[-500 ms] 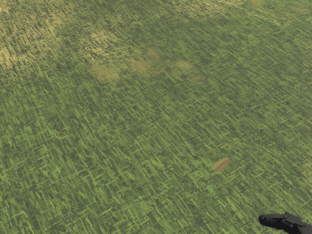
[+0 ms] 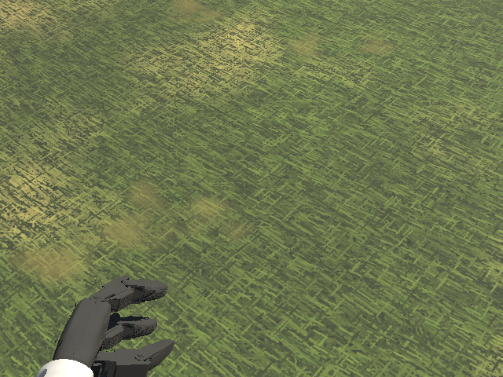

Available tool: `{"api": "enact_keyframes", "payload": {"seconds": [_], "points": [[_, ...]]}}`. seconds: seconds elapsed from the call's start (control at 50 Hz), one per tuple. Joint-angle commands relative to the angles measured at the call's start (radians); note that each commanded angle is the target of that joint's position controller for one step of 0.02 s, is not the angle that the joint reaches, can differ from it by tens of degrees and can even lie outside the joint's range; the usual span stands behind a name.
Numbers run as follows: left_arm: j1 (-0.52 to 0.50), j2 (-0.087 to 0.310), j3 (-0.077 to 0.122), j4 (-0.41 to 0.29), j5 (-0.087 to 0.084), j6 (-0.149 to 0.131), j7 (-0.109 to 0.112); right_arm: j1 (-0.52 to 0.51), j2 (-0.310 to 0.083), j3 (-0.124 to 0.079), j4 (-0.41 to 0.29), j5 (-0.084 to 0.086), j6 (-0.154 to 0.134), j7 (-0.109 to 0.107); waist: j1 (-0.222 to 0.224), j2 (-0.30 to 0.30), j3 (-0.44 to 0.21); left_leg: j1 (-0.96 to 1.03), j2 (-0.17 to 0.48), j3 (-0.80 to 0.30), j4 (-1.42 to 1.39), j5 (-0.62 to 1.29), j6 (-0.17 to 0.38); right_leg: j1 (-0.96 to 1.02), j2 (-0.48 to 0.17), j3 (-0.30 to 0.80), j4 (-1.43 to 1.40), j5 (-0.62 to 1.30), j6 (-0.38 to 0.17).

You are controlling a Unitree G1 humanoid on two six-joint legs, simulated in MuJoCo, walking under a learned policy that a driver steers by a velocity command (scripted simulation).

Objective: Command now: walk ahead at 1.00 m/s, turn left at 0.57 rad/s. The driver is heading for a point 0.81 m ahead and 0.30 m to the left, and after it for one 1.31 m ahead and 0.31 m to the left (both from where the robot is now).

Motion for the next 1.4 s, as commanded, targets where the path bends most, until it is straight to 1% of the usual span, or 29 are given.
{"api": "enact_keyframes", "payload": {"seconds": [0.02, 0.06, 0.08, 0.1, 0.14, 0.26, 0.36, 0.4, 0.48, 0.5, 0.52, 0.54, 0.58, 0.62, 0.7, 0.84, 0.9, 0.92, 0.94, 0.96, 1.02, 1.08, 1.16, 1.26, 1.32, 1.34, 1.36, 1.38, 1.4], "points": [[0.134, 0.151, 0.059, 0.011, -0.002, -0.005, 0.027, -0.152, -0.217, -0.046, -0.113, 0.008, -0.025, 0.005, 0.182, 0.038, -0.005, -0.292, 0.171, -0.137, 0.040, 0.546, 0.140, 0.470, 0.073, -0.068, -0.101, -0.003, -0.003], [0.426, 0.220, 0.099, 0.076, 0.023, -0.019, 0.063, -0.160, -0.204, -0.046, -0.117, 0.012, -0.023, 0.006, 0.325, 0.000, -0.186, -0.457, 0.072, -0.077, 0.551, 0.520, 0.099, 0.846, -0.018, 0.005, -0.101, -0.173, -0.031], [0.573, 0.298, 0.122, 0.085, 0.053, -0.021, 0.083, -0.143, -0.047, -0.010, -0.156, 0.020, -0.028, -0.002, 0.330, -0.200, -0.318, -0.672, 0.002, -0.016, 0.913, -0.094, 0.089, 1.041, -0.335, 0.408, -0.198, -0.595, -0.067], [0.532, 0.330, 0.133, 0.077, 0.035, -0.005, 0.084, -0.103, -0.045, -0.002, -0.208, 0.044, -0.017, -0.005, 0.265, -0.312, -0.371, -0.802, -0.005, 0.007, 1.110, -0.124, 0.100, 0.987, -0.441, 0.829, -0.422, -0.785, -0.131], [0.381, 0.160, 0.106, 0.075, 0.011, -0.008, 0.077, -0.247, -0.085, -0.007, -0.196, 0.003, 0.012, -0.002, 0.226, -0.085, -0.083, -0.879, 0.102, 0.035, 1.112, 0.043, 0.095, 0.749, -0.336, 0.506, -0.405, -0.574, -0.131], [0.432, 0.063, 0.087, 0.184, -0.025, -0.051, 0.066, -0.425, -0.021, 0.007, -0.276, -0.029, 0.079, 0.046, 0.144, -0.082, 0.048, -0.897, 0.174, 0.066, 1.002, 0.128, 0.064, 0.602, -0.221, 0.006, -0.472, 0.095, -0.074], [0.405, 0.114, 0.096, 0.211, -0.020, -0.061, 0.075, -0.608, -0.033, 0.037, -0.357, -0.024, 0.075, 0.079, 0.121, -0.022, 0.124, -0.716, 0.121, 0.215, 0.620, 0.357, 0.106, 0.524, -0.132, -0.282, -0.554, 0.349, -0.027], [0.463, 0.170, 0.106, 0.220, -0.019, -0.055, 0.083, -0.616, -0.054, 0.037, -0.351, -0.024, 0.073, 0.081, 0.117, -0.028, 0.091, -0.572, 0.031, 0.308, 0.524, 0.356, 0.140, 0.590, -0.132, -0.325, -0.460, 0.800, -0.005], [0.390, 0.272, 0.135, 0.171, 0.001, 0.005, 0.101, -0.071, -0.192, -0.028, -0.186, -0.024, 0.064, 0.038, -0.156, -0.060, -0.189, 0.073, -0.065, 0.210, 0.437, 0.186, 0.241, 0.467, -0.182, -0.282, 0.354, 0.984, -0.015], [0.372, 0.197, 0.125, 0.169, 0.003, 0.004, 0.081, -0.105, -0.252, -0.064, -0.173, 0.009, 0.079, 0.010, -0.110, 0.145, -0.143, 0.225, 0.008, 0.057, 0.370, 0.123, 0.267, 0.190, 0.025, -0.277, 0.769, -0.038, 0.010], [0.481, 0.129, 0.096, 0.044, -0.009, -0.016, 0.072, -0.222, -0.395, -0.081, -0.231, -0.032, 0.096, 0.005, 0.065, 0.311, -0.258, 0.451, 0.269, -0.527, 0.248, 0.159, 0.469, -0.201, 0.111, -0.137, 1.099, -0.430, 0.057], [0.379, 0.182, 0.094, 0.014, -0.004, -0.041, 0.073, -0.182, -0.361, -0.086, -0.265, -0.022, 0.101, -0.006, -0.018, 0.105, -0.336, 0.453, 0.317, -0.706, 0.076, -0.039, 0.502, -0.283, 0.072, 0.036, 1.080, -0.342, 0.046], [0.317, 0.172, 0.081, 0.009, 0.003, -0.051, 0.075, -0.231, -0.250, -0.059, -0.217, -0.013, 0.077, -0.024, 0.091, -0.075, -0.038, 0.078, 0.264, -0.587, -0.012, 0.009, 0.404, -0.224, -0.028, 0.043, 0.812, -0.272, 0.040], [0.357, 0.155, 0.072, 0.027, 0.035, -0.006, 0.075, -0.299, -0.210, -0.039, -0.223, -0.013, 0.045, -0.031, 0.179, -0.092, 0.039, -0.194, 0.170, -0.423, -0.017, 0.144, 0.370, -0.071, -0.063, 0.040, 0.683, -0.315, 0.064], [0.185, 0.097, 0.051, -0.055, 0.020, 0.032, 0.058, -0.309, -0.196, -0.035, -0.225, -0.003, 0.009, -0.017, 0.173, -0.042, 0.104, -0.481, 0.050, -0.278, -0.081, 0.192, 0.332, 0.083, -0.077, -0.027, 0.318, -0.156, 0.098], [0.082, 0.121, 0.059, -0.054, -0.010, 0.015, 0.045, -0.185, -0.206, -0.041, -0.164, 0.001, -0.015, -0.009, 0.064, 0.040, 0.040, -0.111, 0.118, -0.197, -0.023, 0.619, 0.198, 0.222, -0.004, -0.088, -0.128, 0.188, -0.010], [0.448, 0.203, 0.112, 0.053, -0.020, 0.016, 0.073, -0.221, -0.250, -0.046, -0.146, -0.040, 0.002, -0.021, 0.261, 0.064, -0.146, 0.000, 0.118, -0.091, 0.457, 1.071, 0.142, 0.507, 0.098, -0.154, -0.124, -0.106, -0.079], [0.671, 0.255, 0.131, 0.104, -0.011, 0.017, 0.086, -0.258, -0.192, -0.028, -0.162, -0.051, 0.002, -0.028, 0.365, 0.017, -0.239, -0.201, 0.082, -0.040, 0.820, 0.875, 0.125, 0.757, -0.017, -0.015, -0.067, -0.301, -0.111], [0.671, 0.373, 0.160, 0.124, 0.018, 0.018, 0.079, -0.134, -0.034, 0.012, -0.221, -0.005, -0.011, -0.011, 0.236, -0.366, -0.299, -0.607, -0.120, 0.022, 1.192, 0.020, 0.056, 0.980, -0.272, 0.640, -0.274, -0.573, -0.271], [0.577, 0.273, 0.149, 0.119, -0.015, 0.028, 0.054, -0.192, -0.090, 0.023, -0.224, -0.036, -0.022, -0.017, 0.222, -0.256, -0.212, -0.802, -0.068, -0.004, 1.210, -0.078, 0.079, 0.951, -0.272, 0.925, -0.433, -0.669, -0.294], [0.502, 0.163, 0.130, 0.142, -0.025, 0.021, 0.041, -0.444, -0.128, 0.028, -0.283, -0.062, -0.027, -0.008, 0.194, 0.027, 0.003, -0.748, 0.066, 0.003, 1.015, 0.060, 0.054, 0.616, -0.135, 0.509, -0.418, -0.348, -0.241], [0.545, 0.151, 0.123, 0.195, -0.037, 0.006, 0.052, -0.450, -0.086, 0.054, -0.323, -0.081, 0.003, 0.009, 0.133, -0.051, 0.050, -0.723, 0.101, 0.027, 0.852, 0.003, 0.002, 0.493, -0.065, 0.423, -0.468, -0.261, -0.260], [0.528, 0.182, 0.144, 0.184, -0.041, 0.001, 0.053, -0.666, -0.066, 0.086, -0.408, -0.050, 0.000, 0.026, 0.167, -0.040, 0.117, -0.607, 0.092, 0.097, 0.497, 0.227, -0.053, 0.311, -0.005, 0.332, -0.565, -0.112, -0.252], [0.582, 0.211, 0.161, 0.209, -0.060, -0.001, 0.050, -0.717, -0.085, 0.080, -0.424, -0.031, -0.005, 0.009, 0.206, -0.041, 0.051, -0.404, 0.045, 0.101, 0.295, 0.390, -0.032, 0.429, -0.024, 0.327, -0.473, 0.259, -0.182], [0.615, 0.230, 0.164, 0.246, -0.057, 0.006, 0.060, -0.468, -0.126, 0.051, -0.349, -0.053, -0.028, -0.027, 0.106, -0.033, -0.101, -0.123, 0.005, 0.135, 0.199, 0.389, 0.026, 0.532, 0.038, 0.243, -0.041, 0.709, -0.088], [0.583, 0.198, 0.158, 0.227, -0.062, -0.002, 0.061, -0.299, -0.170, 0.033, -0.317, -0.069, -0.042, -0.045, 0.032, -0.042, -0.190, 0.094, 0.139, 0.031, 0.229, 0.409, 0.060, 0.395, 0.072, 0.232, 0.194, 0.511, -0.064], [0.681, 0.041, 0.125, 0.197, -0.095, -0.003, 0.077, -0.179, -0.252, 0.005, -0.299, -0.099, -0.041, -0.051, 0.060, 0.229, -0.379, 0.427, 0.531, -0.353, 0.318, 0.852, 0.197, 0.117, 0.190, 0.089, 0.599, -0.321, -0.022], [0.692, 0.140, 0.131, 0.188, -0.067, 0.015, 0.090, -0.174, -0.247, -0.009, -0.295, -0.046, -0.023, -0.035, 0.054, 0.224, -0.526, 0.451, 0.566, -0.562, 0.309, 0.953, 0.289, 0.036, 0.182, 0.066, 0.783, -0.474, -0.020], [0.600, 0.144, 0.137, 0.196, -0.046, 0.023, 0.092, -0.250, -0.149, 0.009, -0.301, -0.035, -0.020, -0.029, 0.070, 0.123, -0.380, 0.315, 0.494, -0.401, 0.275, 0.992, 0.267, -0.012, 0.122, 0.071, 0.756, -0.393, -0.018]]}}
